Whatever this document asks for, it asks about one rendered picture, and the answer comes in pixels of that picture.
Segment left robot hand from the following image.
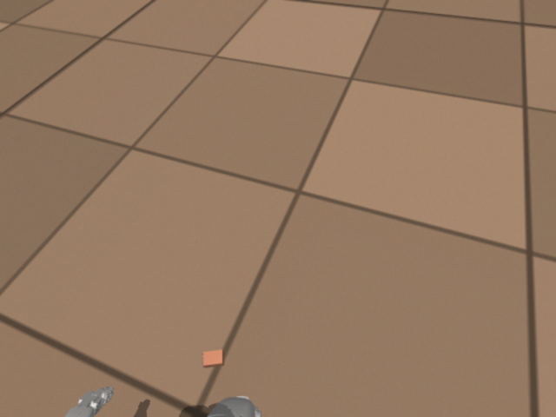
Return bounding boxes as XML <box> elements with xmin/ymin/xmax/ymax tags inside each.
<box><xmin>64</xmin><ymin>387</ymin><xmax>114</xmax><ymax>417</ymax></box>

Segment small box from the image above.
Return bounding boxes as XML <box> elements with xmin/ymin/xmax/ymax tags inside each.
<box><xmin>203</xmin><ymin>350</ymin><xmax>224</xmax><ymax>368</ymax></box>

